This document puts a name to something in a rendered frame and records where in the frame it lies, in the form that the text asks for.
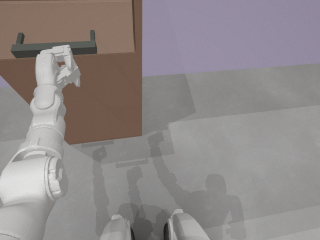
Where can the left robot thigh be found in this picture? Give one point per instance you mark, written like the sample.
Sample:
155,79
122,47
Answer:
117,229

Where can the drawer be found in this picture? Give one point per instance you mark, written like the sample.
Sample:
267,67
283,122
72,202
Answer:
56,21

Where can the cabinet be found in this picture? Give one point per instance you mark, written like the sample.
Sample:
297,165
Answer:
108,103

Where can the right robot thigh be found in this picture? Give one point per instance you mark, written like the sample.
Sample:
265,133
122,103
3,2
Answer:
182,226

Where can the robot left forearm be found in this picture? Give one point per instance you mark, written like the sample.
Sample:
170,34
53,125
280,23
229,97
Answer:
46,133

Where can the robot left hand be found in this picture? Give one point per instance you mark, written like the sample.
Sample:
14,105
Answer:
47,71

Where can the left robot upper arm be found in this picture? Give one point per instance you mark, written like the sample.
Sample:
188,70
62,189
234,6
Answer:
29,190

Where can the handle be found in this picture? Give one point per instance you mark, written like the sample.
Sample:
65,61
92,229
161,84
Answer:
31,50

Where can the robot thigh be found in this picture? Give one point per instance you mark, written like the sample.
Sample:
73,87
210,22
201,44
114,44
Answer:
182,226
117,229

